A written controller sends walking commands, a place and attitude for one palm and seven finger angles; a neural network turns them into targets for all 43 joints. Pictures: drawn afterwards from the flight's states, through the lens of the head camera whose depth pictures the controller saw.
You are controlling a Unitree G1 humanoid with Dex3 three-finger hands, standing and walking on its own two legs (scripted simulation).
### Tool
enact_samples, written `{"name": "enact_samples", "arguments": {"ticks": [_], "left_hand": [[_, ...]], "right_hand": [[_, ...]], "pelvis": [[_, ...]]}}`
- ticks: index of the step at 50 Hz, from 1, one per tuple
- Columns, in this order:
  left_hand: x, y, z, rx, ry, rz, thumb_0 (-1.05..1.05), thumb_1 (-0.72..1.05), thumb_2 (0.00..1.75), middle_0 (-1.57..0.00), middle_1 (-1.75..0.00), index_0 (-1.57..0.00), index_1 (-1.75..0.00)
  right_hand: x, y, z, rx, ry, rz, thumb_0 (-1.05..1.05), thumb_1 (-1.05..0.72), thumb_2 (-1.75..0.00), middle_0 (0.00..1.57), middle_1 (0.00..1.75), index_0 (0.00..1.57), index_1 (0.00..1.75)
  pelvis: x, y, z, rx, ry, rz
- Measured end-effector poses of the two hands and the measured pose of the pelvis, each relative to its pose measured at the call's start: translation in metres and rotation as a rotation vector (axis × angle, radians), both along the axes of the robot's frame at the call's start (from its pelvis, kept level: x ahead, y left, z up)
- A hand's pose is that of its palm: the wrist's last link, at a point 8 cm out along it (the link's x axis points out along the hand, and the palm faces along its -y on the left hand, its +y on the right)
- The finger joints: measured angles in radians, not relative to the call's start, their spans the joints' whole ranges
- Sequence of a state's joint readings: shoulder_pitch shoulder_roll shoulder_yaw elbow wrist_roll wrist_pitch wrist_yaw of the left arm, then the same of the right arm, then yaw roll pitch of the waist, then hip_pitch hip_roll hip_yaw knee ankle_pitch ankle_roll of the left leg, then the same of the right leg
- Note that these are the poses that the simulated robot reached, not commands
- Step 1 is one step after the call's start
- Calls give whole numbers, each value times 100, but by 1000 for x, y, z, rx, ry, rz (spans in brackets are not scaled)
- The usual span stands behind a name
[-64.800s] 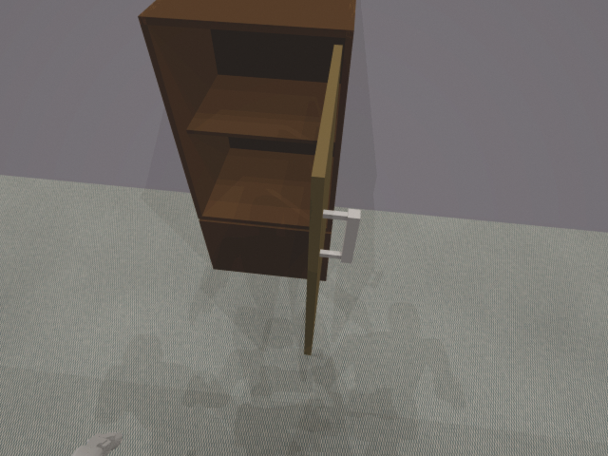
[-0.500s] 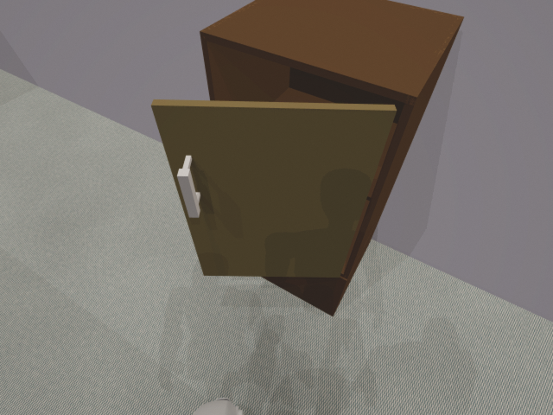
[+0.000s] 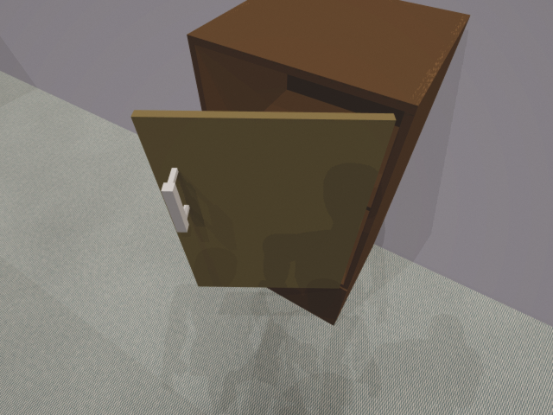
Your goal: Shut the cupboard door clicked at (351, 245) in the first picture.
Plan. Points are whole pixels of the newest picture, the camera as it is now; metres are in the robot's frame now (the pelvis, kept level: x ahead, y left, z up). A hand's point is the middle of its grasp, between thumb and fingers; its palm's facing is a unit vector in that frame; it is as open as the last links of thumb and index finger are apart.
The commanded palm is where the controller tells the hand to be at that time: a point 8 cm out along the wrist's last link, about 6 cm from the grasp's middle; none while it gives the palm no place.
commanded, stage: come to a stop and stand still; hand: left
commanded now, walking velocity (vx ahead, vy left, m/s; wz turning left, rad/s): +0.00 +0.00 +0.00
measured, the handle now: (178, 200) +0.47 +0.22 -0.01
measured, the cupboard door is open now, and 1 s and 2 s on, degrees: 30 30 30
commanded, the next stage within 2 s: look again from close up in 0.44 s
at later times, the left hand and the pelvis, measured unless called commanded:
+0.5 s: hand out of the picture +0.01 +0.17 -0.17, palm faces +0.00 -0.98 -0.20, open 7.3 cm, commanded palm none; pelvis +0.01 +0.00 +0.01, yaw +0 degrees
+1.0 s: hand out of the picture +0.04 +0.18 -0.17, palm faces +0.00 -0.98 -0.20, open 7.4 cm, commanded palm none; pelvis +0.03 +0.01 +0.00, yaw -1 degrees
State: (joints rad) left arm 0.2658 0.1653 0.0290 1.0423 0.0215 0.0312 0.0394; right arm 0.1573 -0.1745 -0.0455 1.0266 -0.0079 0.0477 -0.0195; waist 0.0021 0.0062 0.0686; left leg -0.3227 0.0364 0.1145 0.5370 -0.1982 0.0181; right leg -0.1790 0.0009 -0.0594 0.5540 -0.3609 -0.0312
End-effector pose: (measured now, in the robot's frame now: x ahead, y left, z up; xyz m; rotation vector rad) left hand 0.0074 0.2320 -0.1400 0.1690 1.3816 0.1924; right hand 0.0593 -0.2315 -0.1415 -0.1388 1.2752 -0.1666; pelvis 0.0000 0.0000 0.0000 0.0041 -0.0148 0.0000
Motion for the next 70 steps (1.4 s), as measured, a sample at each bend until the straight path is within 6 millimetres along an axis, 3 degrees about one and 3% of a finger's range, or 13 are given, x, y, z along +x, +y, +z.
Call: {"name": "enact_samples", "arguments": {"ticks": [5,10,18,28,45,58,60,62,66,68,70], "left_hand": [[21,-1,-1,-5,-49,-17,0,90,90,-19,-30,-20,-30],[35,-7,1,-21,-79,-31,0,91,90,-19,-30,-20,-30],[24,-11,4,-27,-37,-27,0,92,90,-19,-30,-20,-30],[-1,-15,3,-27,18,-35,0,91,90,-20,-30,-20,-30],[27,0,-1,-29,-13,-42,0,90,90,-19,-30,-20,-30],[29,-1,-1,-26,1,-49,0,90,90,-19,-30,-20,-30],[58,7,18,-3,-191,34,1,90,90,-20,-30,-21,-30],[100,12,58,50,-506,43,1,90,90,-20,-30,-21,-31],[171,3,134,67,-1016,16,1,91,90,-23,-33,-24,-34],[190,-5,152,27,-1202,-15,1,91,90,-25,-36,-26,-36],[194,-14,154,-41,-1333,-65,0,91,90,-27,-39,-28,-39]], "right_hand": [[-30,-12,3,-29,72,-22,0,-91,-90,19,30,20,30],[-54,-10,7,-28,128,-28,0,-91,-90,19,30,20,30],[-69,6,6,19,172,-29,0,-91,-90,19,30,20,30],[-54,19,-7,52,117,-10,1,-92,-90,19,30,20,30],[-22,19,0,13,80,16,1,-92,-90,19,30,20,30],[-3,13,4,-2,55,16,0,-92,-90,19,30,20,30],[5,9,9,-36,-63,16,0,-92,-90,20,30,20,30],[17,4,15,-58,-215,17,1,-92,-90,20,30,20,30],[49,-7,19,-36,-443,62,1,-91,-90,20,30,20,30],[67,-14,20,-34,-527,87,1,-91,-90,20,30,20,30],[84,-20,23,-40,-590,119,1,-91,-90,20,30,20,30]], "pelvis": [[3,-3,1,3,-15,2],[5,-4,5,-1,-19,1],[9,-6,10,0,-19,0],[15,4,2,-21,-1,3],[31,12,2,4,6,-13],[36,10,4,0,6,-21],[30,9,1,-3,1,-17],[27,7,-2,15,-2,-1],[18,2,-14,32,40,61],[10,-1,-22,23,81,59],[1,-7,-33,19,122,50]]}}
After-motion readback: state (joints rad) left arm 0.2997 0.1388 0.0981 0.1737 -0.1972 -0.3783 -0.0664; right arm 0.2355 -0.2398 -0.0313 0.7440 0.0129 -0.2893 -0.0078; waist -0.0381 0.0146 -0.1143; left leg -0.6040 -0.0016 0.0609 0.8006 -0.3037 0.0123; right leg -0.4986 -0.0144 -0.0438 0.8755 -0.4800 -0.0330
